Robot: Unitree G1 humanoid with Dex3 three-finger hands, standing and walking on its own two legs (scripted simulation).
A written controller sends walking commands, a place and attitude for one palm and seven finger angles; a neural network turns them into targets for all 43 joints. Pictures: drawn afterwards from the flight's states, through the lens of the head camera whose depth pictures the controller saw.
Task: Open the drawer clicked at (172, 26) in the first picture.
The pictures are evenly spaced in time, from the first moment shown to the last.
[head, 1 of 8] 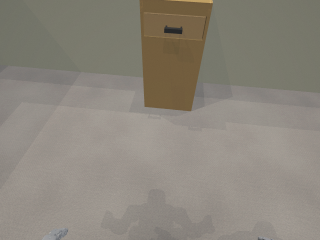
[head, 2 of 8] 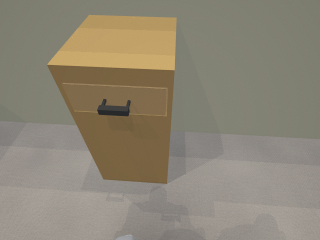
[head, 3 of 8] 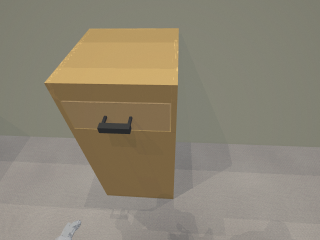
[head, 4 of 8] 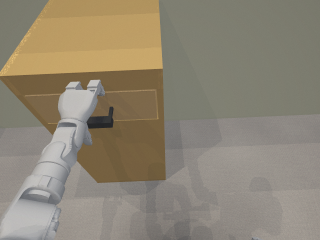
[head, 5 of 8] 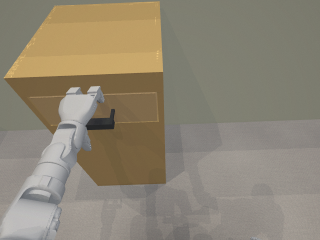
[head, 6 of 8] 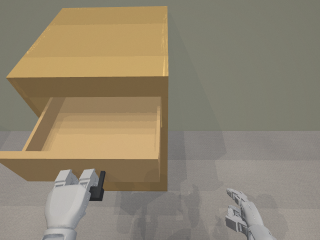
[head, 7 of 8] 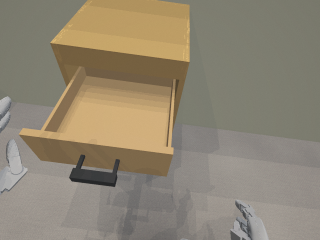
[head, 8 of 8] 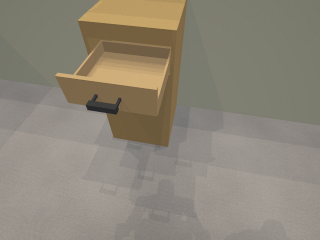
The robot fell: no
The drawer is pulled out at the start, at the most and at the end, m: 0.00 0.30 0.29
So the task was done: yes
